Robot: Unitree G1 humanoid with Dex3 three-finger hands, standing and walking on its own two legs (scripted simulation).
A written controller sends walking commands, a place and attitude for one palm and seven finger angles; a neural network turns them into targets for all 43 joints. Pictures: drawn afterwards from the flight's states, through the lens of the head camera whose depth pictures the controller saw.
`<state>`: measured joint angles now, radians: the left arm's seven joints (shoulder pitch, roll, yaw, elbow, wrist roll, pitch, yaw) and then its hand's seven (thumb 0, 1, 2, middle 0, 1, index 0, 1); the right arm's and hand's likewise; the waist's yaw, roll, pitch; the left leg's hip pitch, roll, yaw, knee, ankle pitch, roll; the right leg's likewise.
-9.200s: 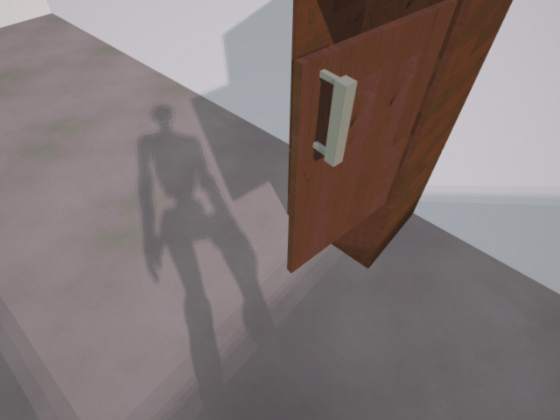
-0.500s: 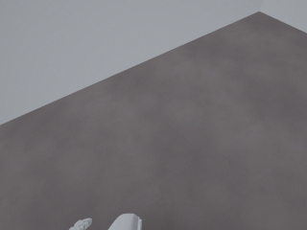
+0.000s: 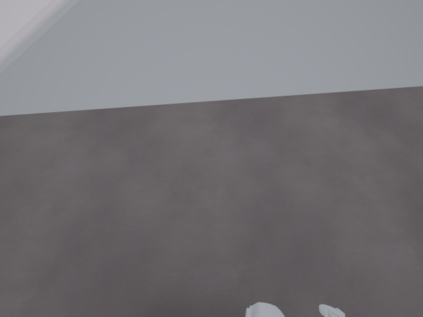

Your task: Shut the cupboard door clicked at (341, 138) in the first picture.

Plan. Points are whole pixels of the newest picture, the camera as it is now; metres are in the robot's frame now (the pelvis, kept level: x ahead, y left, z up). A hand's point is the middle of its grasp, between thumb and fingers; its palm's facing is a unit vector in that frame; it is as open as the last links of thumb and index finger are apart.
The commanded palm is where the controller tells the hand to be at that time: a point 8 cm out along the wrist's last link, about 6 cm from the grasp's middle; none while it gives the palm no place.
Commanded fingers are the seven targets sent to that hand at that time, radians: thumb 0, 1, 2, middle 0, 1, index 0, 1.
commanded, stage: walk to a spot facing it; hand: left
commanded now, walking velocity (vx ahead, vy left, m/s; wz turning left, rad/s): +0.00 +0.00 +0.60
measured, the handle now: out of the picture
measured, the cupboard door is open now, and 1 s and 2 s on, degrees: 81 81 81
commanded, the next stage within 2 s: none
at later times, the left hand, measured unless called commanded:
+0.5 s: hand out of the picture +0.07 +0.14 -0.14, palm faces +0.29 -0.92 -0.26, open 7.4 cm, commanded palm none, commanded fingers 0.00 0.90 0.90 -0.20 -0.30 -0.20 -0.30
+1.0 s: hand out of the picture -0.01 +0.24 -0.17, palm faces +0.62 -0.76 -0.20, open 7.4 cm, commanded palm none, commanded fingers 0.00 0.90 0.90 -0.20 -0.30 -0.20 -0.30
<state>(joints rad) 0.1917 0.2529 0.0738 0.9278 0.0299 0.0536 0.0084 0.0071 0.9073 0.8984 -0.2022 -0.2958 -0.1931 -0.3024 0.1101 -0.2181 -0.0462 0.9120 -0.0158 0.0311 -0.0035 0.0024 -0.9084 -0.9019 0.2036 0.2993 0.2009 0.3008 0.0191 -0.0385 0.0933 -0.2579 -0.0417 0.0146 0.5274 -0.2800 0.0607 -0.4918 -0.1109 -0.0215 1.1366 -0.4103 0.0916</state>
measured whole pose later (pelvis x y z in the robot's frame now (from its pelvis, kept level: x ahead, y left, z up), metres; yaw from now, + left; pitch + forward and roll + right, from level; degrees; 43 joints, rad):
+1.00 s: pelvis +0.09 +0.06 +0.00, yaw +36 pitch -1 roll +0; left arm 0.26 0.24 0.07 1.00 0.04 0.00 -0.02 0.01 0.91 0.90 -0.20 -0.30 -0.19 -0.30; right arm 0.18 -0.20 -0.03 0.96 -0.01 -0.04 0.00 0.00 -0.91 -0.90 0.20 0.30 0.20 0.30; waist 0.04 -0.05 0.07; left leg -0.15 -0.05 0.09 0.47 -0.30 0.07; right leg -0.53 -0.16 -0.04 1.20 -0.29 0.07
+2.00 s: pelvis +0.43 +0.34 -0.01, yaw +52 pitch -1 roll +0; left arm 0.36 0.13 0.03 1.15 0.02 -0.03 0.00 0.01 0.91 0.90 -0.20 -0.30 -0.20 -0.30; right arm 0.12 -0.14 -0.04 1.01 -0.02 -0.07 -0.01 0.00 -0.91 -0.90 0.20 0.30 0.20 0.30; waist 0.03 -0.04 0.09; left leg -0.30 -0.03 0.12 0.57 -0.26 0.08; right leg -0.34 -0.12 -0.09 1.25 -0.41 0.01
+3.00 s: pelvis +0.65 +0.65 -0.01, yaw +68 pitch +1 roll -2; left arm 0.20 0.21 0.07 1.01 0.03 0.02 0.01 0.01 0.91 0.90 -0.20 -0.30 -0.19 -0.30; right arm 0.09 -0.22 -0.05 0.95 -0.02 0.00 -0.01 0.00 -0.91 -0.90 0.20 0.30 0.20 0.30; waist 0.02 -0.03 0.10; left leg -0.39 -0.05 0.08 0.58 -0.21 0.11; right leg -0.46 -0.11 -0.05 1.21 -0.45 0.08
